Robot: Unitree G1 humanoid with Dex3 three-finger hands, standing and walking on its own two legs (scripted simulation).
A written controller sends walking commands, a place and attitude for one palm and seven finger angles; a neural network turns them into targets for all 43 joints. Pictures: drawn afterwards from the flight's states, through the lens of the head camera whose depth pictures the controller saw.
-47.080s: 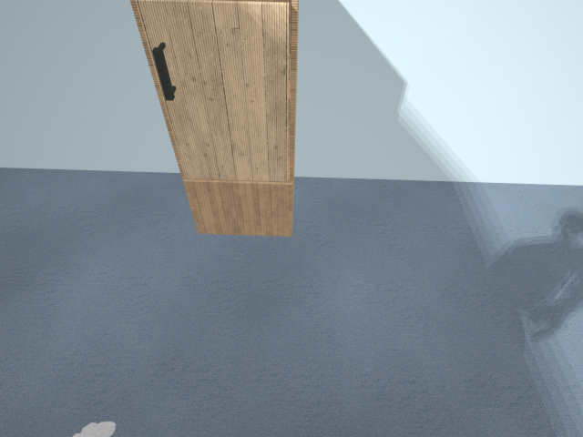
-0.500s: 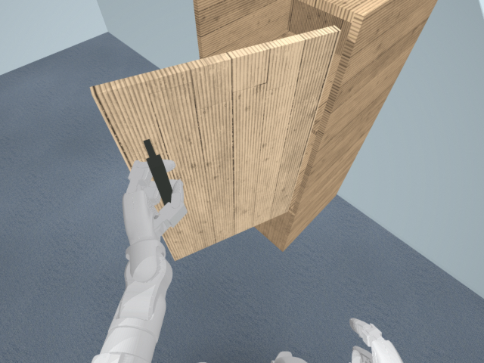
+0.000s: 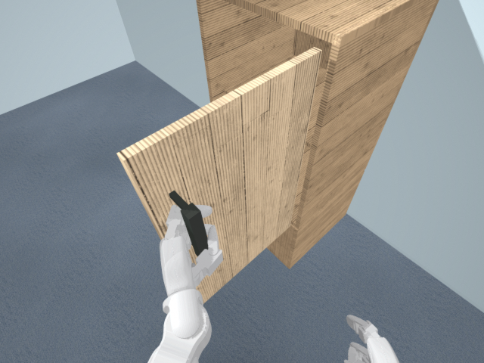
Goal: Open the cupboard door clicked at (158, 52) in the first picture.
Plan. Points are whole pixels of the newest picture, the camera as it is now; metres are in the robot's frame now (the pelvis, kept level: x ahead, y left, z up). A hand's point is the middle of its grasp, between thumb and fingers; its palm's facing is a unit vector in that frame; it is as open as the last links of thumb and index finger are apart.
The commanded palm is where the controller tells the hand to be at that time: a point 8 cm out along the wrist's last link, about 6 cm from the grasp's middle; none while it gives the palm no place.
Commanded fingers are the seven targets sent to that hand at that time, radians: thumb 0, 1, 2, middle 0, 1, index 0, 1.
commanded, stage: open thumb and fingers to let go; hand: left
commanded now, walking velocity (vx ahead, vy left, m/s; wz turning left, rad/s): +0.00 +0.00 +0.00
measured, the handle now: (190, 227) +0.33 +0.10 +0.05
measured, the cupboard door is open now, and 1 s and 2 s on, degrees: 90 87 92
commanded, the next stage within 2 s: slide the hand sideways off the handle in 0.86 s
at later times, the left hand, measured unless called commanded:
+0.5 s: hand (209, 252) +0.28 +0.06 +0.06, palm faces +0.35 -0.94 -0.01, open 11.5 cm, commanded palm +0.24 +0.10 +0.05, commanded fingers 0.00 -0.50 0.30 -0.28 -1.10 -0.28 -1.10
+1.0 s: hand (206, 248) +0.29 +0.07 +0.05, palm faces +0.27 -0.96 -0.02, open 15.3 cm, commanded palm +0.25 +0.10 +0.05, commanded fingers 0.00 -0.50 0.30 -0.15 -0.30 -0.15 -0.30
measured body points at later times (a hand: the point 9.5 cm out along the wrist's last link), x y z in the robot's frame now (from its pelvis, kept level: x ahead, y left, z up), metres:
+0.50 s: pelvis -0.03 -0.01 -0.01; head +0.01 -0.04 +0.44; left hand +0.26 +0.11 +0.06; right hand +0.16 -0.22 -0.11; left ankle -0.03 +0.13 -0.69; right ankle +0.02 -0.05 -0.69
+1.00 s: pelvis -0.03 +0.02 -0.01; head +0.00 +0.01 +0.44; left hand +0.27 +0.12 +0.06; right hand +0.15 -0.19 -0.11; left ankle -0.03 +0.13 -0.69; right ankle +0.02 -0.05 -0.69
